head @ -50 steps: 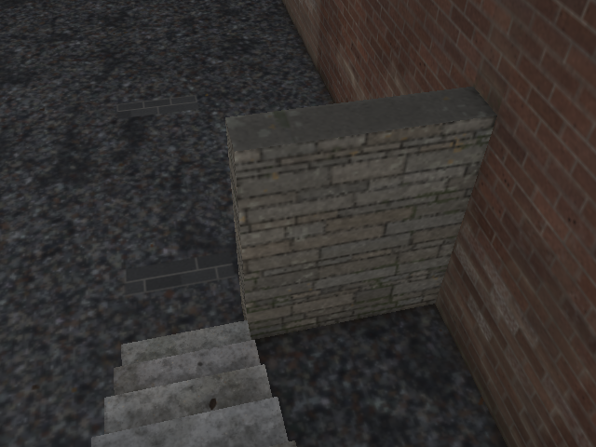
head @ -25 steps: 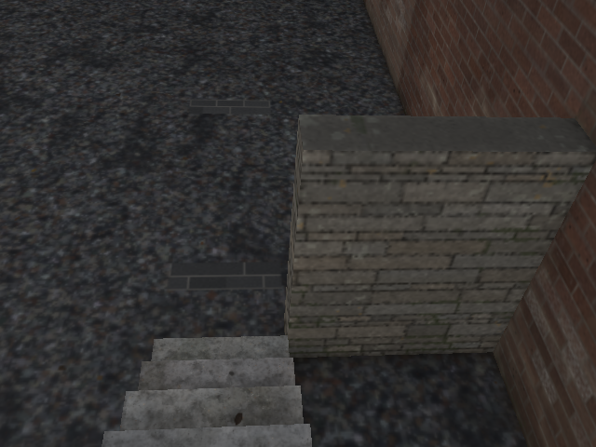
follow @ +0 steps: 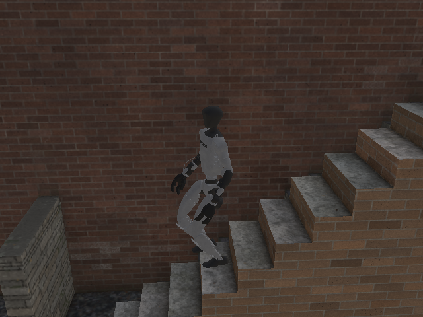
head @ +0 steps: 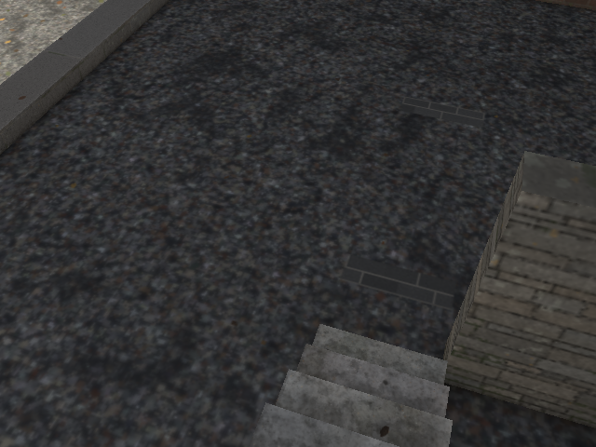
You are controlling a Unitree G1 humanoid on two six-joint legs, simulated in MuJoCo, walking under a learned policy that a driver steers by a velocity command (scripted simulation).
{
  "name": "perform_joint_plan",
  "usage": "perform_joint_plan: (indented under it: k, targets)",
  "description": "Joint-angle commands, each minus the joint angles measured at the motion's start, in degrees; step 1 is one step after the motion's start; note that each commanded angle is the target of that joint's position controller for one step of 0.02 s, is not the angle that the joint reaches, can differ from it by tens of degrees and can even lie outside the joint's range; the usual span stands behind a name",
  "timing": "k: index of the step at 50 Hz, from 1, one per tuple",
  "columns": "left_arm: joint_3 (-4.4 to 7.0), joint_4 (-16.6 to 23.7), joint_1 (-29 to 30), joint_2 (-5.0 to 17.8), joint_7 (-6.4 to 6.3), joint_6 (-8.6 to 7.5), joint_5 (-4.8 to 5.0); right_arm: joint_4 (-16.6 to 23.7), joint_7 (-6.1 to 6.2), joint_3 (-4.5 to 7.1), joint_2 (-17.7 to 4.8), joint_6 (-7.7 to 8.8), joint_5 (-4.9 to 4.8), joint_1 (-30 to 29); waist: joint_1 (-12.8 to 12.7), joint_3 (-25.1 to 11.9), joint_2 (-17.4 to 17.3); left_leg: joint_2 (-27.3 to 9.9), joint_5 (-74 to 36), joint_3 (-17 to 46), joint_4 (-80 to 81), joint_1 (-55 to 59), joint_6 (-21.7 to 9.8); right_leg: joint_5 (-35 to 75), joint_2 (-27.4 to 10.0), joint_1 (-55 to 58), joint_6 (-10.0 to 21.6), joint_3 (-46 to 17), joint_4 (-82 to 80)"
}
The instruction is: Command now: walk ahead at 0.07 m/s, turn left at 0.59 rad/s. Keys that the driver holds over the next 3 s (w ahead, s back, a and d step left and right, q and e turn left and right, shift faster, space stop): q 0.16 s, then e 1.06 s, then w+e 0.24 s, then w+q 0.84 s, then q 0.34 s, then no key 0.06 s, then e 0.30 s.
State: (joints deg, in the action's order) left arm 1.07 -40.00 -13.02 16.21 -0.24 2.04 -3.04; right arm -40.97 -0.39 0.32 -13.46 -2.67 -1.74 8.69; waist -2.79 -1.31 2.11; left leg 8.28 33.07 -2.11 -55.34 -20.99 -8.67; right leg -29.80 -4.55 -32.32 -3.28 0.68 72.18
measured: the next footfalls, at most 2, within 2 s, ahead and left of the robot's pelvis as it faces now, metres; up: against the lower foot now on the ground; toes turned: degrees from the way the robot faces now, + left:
right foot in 0.44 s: +0.19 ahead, -0.05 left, -0.19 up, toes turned +5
left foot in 0.82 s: +0.05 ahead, +0.18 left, +0.00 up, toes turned -2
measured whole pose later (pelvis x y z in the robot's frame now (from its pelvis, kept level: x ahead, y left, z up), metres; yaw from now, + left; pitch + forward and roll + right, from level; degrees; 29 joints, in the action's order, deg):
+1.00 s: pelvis +0.04 +0.10 -0.06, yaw -10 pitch +0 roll +1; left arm 6.1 -38.2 -1.9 18.5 -1.4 4.7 -0.5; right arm -44.5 2.0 -0.4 -12.7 -3.7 2.9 24.6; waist 1.8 -0.9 2.0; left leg -1.4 47.0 -9.6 -77.7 -30.7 -4.3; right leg -18.6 13.4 -56.0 -2.6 -15.0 85.2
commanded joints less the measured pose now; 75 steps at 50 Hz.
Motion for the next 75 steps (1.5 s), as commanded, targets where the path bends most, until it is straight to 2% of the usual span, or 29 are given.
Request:
perform_joint_plan:
  k: [1,3,8,12,17,21,23,25,28,33,39,41,42,43,44,45,46,49,52,54,61,63,66,70,71,72,73,74,75]
  targets:
    - [1.01,0.2,-6.2,4.5,-2.28,0.19,-0.18,3.4,1.33,2.71,-10.9,2.03,1.13,-4.3,-1.9,0.6,-7.7,-17.4,-69.2,25.7,14.5,-2.5,-5.3,5.2,0.4,0.6,1.4,-0.5,-2.7]
    - [3.03,-0.1,-1.1,8.2,-1.75,-1.33,0.84,1.6,1.27,1.99,-8.7,2.15,2.02,1.3,0.5,-1.8,-2.4,-16.6,-49.7,30.7,3.2,4.7,-6.0,22.1,2.1,-10.1,3.5,-6.0,-4.4]
    - [1.42,2.5,8.0,1.7,-0.71,-1.57,0.31,2.6,2.90,1.12,-6.1,1.21,2.15,6.8,2.0,1.2,0.5,-12.6,-44.8,35.6,3.0,1.0,-3.8,24.6,6.5,-19.3,1.0,-4.6,-1.5]
    - [0.84,-2.0,2.1,-0.1,1.47,-0.07,0.54,2.2,3.39,-1.45,-0.5,2.40,2.14,7.6,0.8,1.6,-3.8,-8.0,-36.4,28.9,0.6,-4.7,0.7,29.3,6.3,-10.5,1.4,-2.9,-11.3]
    - [0.64,-8.3,-3.7,1.6,3.37,-1.66,3.81,-2.6,2.64,-1.11,-2.2,1.35,3.95,11.8,5.1,3.8,-7.3,-5.6,-26.0,19.6,-4.0,-11.9,0.2,35.4,5.8,15.8,6.5,1.2,-43.8]
    - [2.48,-15.7,-16.8,4.9,2.89,-1.64,2.45,-4.2,2.12,-1.39,-3.3,1.42,4.41,13.8,2.8,-0.1,1.4,-4.5,-12.3,14.3,-26.3,-12.7,-0.3,42.5,1.1,30.0,8.9,0.0,-55.6]
    - [1.74,-16.7,-26.8,5.3,4.19,-1.63,3.84,-3.4,1.03,0.21,-1.4,2.21,1.60,11.9,-0.6,-9.0,8.3,4.5,32.0,-2.0,-71.2,-38.9,5.9,66.0,-13.0,52.4,19.9,-20.6,-35.4]
    - [3.44,-13.2,-19.6,8.9,3.32,-2.56,3.34,-0.6,0.98,0.56,-4.5,3.65,2.36,4.1,-2.2,-7.3,4.5,0.0,20.6,2.9,-70.5,-46.7,9.5,37.7,-21.2,44.7,32.9,-38.3,-51.0]
    - [2.47,-9.4,-6.8,7.8,1.70,-2.54,0.31,-0.4,2.92,0.76,-5.4,1.29,4.79,-5.5,0.6,3.0,-5.2,-3.6,3.6,1.4,-67.1,-35.2,10.2,21.7,-13.5,13.9,25.1,-27.7,-56.1]
    - [1.98,-8.4,-5.9,8.0,1.39,-2.86,2.35,3.2,3.36,0.38,-3.3,-2.06,3.97,-7.2,-0.6,2.4,2.8,-3.4,3.5,-3.1,-74.1,-34.0,10.5,31.9,-6.1,7.9,20.4,-21.9,-53.5]
    - [3.01,-6.5,-3.1,9.7,-1.31,0.09,2.42,8.9,2.10,-2.04,-1.7,-0.71,3.64,-5.3,-0.2,-3.3,11.1,-5.5,13.5,-4.6,-45.9,-15.1,9.2,33.1,-2.8,8.5,17.0,-16.8,-56.8]
    - [4.80,-3.1,6.5,12.2,-1.21,1.70,3.84,6.1,0.26,-2.06,-1.2,-0.22,2.54,9.4,8.8,-3.5,11.5,-3.7,16.9,-2.9,-28.3,12.8,7.9,24.8,-2.1,-10.8,14.8,-16.4,-57.6]
    - [5.34,-0.6,8.1,9.1,-1.61,2.37,4.20,2.5,-0.32,-0.85,-4.7,-0.60,3.09,21.3,14.6,1.8,-6.0,-6.5,27.2,11.9,-0.7,21.7,4.6,-6.6,3.1,-23.2,10.8,-16.2,-40.9]
    - [4.43,9.9,17.6,4.2,0.13,-0.13,2.88,0.8,0.47,2.95,-16.5,0.09,2.38,31.4,18.4,8.5,-33.8,-28.2,-9.4,48.0,14.1,32.4,1.3,-27.2,13.2,-56.9,6.3,-14.5,-18.6]
    - [6.05,9.4,28.3,9.2,1.00,-3.22,0.96,-0.4,3.05,2.75,-13.0,1.10,4.20,37.2,24.7,4.7,-15.8,-30.8,-42.5,63.8,17.6,31.4,-2.9,-20.5,15.2,-62.1,6.4,-32.2,-10.1]
    - [5.68,9.5,24.8,6.3,1.38,-4.10,3.09,0.5,4.89,1.69,-10.2,0.83,6.82,27.6,16.4,4.8,-9.4,-30.6,-48.5,59.1,16.7,22.1,-1.7,-10.9,17.4,-57.0,4.8,-34.3,-7.9]
    - [4.50,8.3,17.1,2.4,0.68,-3.42,3.76,2.2,4.64,1.61,-9.8,0.72,7.47,12.2,4.6,4.0,-12.6,-30.4,-46.8,46.4,14.1,8.9,-1.1,-3.1,16.7,-45.3,2.9,-27.6,0.5]
    - [5.57,5.6,8.9,3.9,-2.14,4.34,2.52,9.0,1.84,-1.02,-0.2,1.06,4.12,-7.0,-5.9,-0.1,-9.7,-24.3,-22.1,19.4,14.8,-22.3,1.0,19.8,17.7,-20.6,-1.3,-10.6,30.7]
    - [5.18,8.1,13.7,4.8,-2.75,7.95,2.00,9.8,2.23,-1.08,-3.1,2.34,2.30,-5.4,-3.6,0.7,-3.8,-23.5,-21.0,11.5,14.6,-17.7,2.5,25.5,15.6,-22.8,-1.9,-6.3,37.1]
    - [5.03,8.0,16.6,4.5,-3.64,7.13,1.05,7.2,2.42,-0.24,-5.8,2.53,3.43,7.2,2.0,-1.0,0.2,-21.8,-29.8,6.5,12.1,-5.1,4.9,25.1,14.8,-29.0,-0.7,-5.0,36.9]
    - [4.22,10.8,22.0,2.7,-2.56,6.07,2.00,7.4,2.43,1.28,-8.8,2.22,6.36,19.3,8.4,-4.4,-10.8,-29.9,-55.1,2.3,12.1,17.5,1.7,20.1,10.6,-32.7,-1.6,-2.0,24.2]
    - [4.19,10.4,23.2,3.1,-1.89,5.57,3.62,6.4,1.88,2.08,-11.1,2.57,7.37,21.5,9.6,-3.2,-12.5,-32.5,-42.1,3.6,14.2,17.0,3.1,18.0,7.4,-31.1,-0.2,-4.0,20.8]
    - [3.64,9.4,20.6,3.5,-1.03,5.00,4.02,6.2,0.37,2.03,-11.9,3.90,6.32,15.5,6.9,-0.4,-12.9,-33.5,-23.6,0.7,16.8,6.5,5.7,20.5,4.8,-20.2,1.5,-1.7,12.9]
    - [3.18,4.1,2.9,4.7,1.56,4.11,5.04,7.7,-1.43,3.31,-15.6,2.74,4.35,0.7,-4.0,-1.5,-10.7,-29.7,-11.3,-10.8,9.9,-14.6,9.9,10.4,5.8,19.2,4.5,9.1,-5.6]
    - [3.29,0.8,-5.1,4.1,2.05,2.97,4.67,5.2,-1.91,4.71,-17.3,1.08,2.80,0.8,-8.2,-3.0,-4.5,-26.5,-16.4,-13.9,-6.0,-13.0,9.4,6.1,7.7,26.5,5.4,10.4,-14.3]
    - [3.09,-3.7,-15.1,6.2,1.87,1.49,4.51,7.8,-1.79,4.97,-16.0,-0.73,3.11,-4.3,-11.2,6.3,14.4,-17.5,-1.4,-12.3,-37.1,-28.1,9.4,30.2,7.1,27.5,7.2,-0.6,-21.9]
    - [2.70,-4.3,-16.6,9.4,1.70,0.30,6.87,13.8,-0.57,3.58,-10.3,-1.36,5.23,-8.3,-6.5,11.2,23.1,-10.2,10.3,-4.1,-45.8,-45.9,9.8,64.5,-0.9,26.2,5.3,-28.0,-28.2]
    - [2.38,-4.3,-21.2,9.4,1.26,-0.70,8.35,13.1,0.21,3.82,-10.0,-1.87,4.84,-4.5,-6.3,2.0,15.3,-7.8,8.7,4.1,-47.0,-47.9,11.2,69.5,-8.2,31.2,4.7,-38.4,-34.4]
    - [2.57,-3.4,-21.0,12.7,-0.52,-1.35,5.86,12.7,0.63,2.77,-6.7,-1.35,4.29,-5.7,-7.2,-6.9,15.6,-3.2,4.2,10.5,-46.6,-46.7,11.1,34.8,-11.1,29.2,6.1,-51.4,-45.5]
